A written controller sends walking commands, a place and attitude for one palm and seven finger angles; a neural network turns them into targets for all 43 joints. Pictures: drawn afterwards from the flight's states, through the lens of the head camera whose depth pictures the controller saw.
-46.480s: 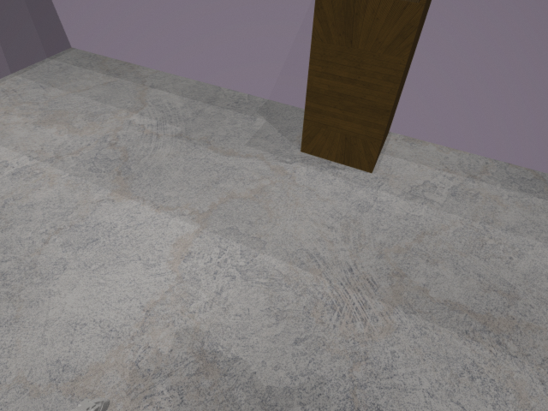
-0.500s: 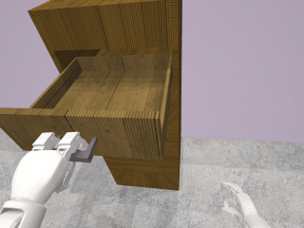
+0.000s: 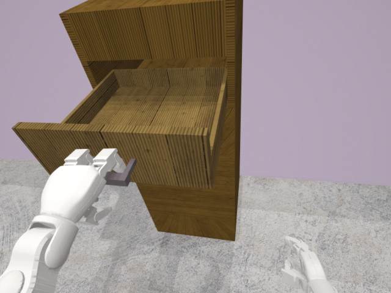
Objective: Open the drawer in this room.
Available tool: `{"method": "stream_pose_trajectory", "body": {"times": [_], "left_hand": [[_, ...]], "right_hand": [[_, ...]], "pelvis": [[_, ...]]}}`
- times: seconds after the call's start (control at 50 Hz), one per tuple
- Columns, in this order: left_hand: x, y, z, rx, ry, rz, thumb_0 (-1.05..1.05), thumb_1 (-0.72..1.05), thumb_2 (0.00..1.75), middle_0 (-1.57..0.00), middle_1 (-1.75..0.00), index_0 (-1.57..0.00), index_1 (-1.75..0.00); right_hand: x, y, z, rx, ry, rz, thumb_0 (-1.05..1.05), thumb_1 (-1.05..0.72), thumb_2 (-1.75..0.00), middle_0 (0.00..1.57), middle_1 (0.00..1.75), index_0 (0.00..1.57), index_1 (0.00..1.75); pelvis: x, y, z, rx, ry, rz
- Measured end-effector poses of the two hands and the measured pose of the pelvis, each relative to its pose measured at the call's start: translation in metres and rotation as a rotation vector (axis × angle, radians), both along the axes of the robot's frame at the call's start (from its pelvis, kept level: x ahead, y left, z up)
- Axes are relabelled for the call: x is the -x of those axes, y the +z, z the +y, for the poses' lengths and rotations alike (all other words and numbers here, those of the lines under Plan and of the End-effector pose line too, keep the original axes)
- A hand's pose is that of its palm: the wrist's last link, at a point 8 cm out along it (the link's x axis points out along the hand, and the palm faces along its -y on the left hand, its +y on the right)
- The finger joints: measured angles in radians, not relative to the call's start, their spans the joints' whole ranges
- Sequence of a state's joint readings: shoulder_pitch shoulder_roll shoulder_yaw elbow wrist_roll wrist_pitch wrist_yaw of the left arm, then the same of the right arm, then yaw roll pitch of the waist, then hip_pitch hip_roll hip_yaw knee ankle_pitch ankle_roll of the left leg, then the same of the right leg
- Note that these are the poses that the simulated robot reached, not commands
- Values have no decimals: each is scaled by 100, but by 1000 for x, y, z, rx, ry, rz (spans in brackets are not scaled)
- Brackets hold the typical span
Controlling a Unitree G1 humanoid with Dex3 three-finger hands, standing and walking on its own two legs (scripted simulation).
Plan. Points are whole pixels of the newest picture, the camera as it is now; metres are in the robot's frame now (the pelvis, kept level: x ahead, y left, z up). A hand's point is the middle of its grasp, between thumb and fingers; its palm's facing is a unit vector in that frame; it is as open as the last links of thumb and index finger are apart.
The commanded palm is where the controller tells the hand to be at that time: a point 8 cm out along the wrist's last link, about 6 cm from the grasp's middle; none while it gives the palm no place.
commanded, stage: open the thumb to release the handle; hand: left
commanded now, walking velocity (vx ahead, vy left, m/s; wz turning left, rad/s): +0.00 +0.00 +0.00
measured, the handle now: (106, 170) +0.28 +0.21 +0.16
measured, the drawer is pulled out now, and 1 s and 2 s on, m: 0.30 0.29 0.29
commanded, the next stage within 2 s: lift the hand off the handle in 0.14 s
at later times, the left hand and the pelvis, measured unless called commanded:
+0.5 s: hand (97, 196) +0.23 +0.21 +0.15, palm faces +0.17 -0.09 -0.98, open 13.6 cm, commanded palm +0.20 +0.22 +0.19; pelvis -0.02 +0.01 +0.00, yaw +0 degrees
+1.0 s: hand (92, 191) +0.23 +0.22 +0.16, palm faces +0.09 -0.08 -0.99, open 13.9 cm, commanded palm +0.19 +0.22 +0.26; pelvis -0.01 +0.01 +0.00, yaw +0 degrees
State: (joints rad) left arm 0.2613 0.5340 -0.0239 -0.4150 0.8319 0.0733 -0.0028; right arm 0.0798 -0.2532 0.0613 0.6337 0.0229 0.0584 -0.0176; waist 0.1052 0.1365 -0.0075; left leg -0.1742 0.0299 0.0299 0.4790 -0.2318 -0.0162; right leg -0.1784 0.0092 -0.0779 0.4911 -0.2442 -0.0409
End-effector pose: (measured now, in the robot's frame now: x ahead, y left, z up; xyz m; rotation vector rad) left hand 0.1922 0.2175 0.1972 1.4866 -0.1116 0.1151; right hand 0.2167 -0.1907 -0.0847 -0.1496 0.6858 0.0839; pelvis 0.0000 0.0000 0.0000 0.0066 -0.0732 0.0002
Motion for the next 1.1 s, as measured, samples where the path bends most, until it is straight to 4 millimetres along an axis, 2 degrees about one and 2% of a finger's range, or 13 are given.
{"method": "stream_pose_trajectory", "body": {"times": [0.16,0.3,0.44,0.6,0.8,0.98,1.02,1.1], "left_hand": [[0,1,1,-6,-11,11,0,-28,39,-33,-124,-33,-125],[-1,0,1,8,-12,0,0,-44,32,-32,-125,-34,-124],[-3,-2,1,7,-12,-20,0,-49,30,-32,-127,-35,-126],[-11,-1,0,2,-4,-15,0,-49,30,-33,-126,-34,-126],[-14,4,2,-15,-32,42,0,-49,30,-34,-122,-33,-121],[-13,10,6,-12,-80,69,0,-49,30,-36,-118,-33,-116],[-10,21,5,-11,-96,16,0,-49,30,-36,-118,-33,-116],[-7,59,6,-27,-87,-152,0,-49,30,-35,-118,-33,-118]], "right_hand": [[3,5,-1,6,-1,-22,1,-90,-90,20,30,20,30],[12,4,-5,11,-15,-13,1,-90,-90,20,30,20,30],[22,-2,-4,24,-16,23,1,-90,-90,20,30,20,30],[24,-2,6,8,-8,23,1,-90,-90,20,30,20,30],[13,10,16,-19,2,-45,1,-90,-90,20,30,20,30],[2,16,15,-19,6,-81,1,-90,-90,20,30,20,30],[-1,15,15,-14,9,-77,1,-90,-90,20,30,20,30],[-7,11,16,-13,28,-49,1,-90,-90,20,30,20,30]], "pelvis": [[8,1,0,-1,1,-12],[12,1,2,-1,2,-16],[15,0,5,-2,3,-17],[20,0,9,-6,4,-21],[20,1,11,-7,-1,-34],[12,3,13,-2,-5,-25],[9,3,14,0,-3,-20],[5,4,16,3,5,-11]]}}
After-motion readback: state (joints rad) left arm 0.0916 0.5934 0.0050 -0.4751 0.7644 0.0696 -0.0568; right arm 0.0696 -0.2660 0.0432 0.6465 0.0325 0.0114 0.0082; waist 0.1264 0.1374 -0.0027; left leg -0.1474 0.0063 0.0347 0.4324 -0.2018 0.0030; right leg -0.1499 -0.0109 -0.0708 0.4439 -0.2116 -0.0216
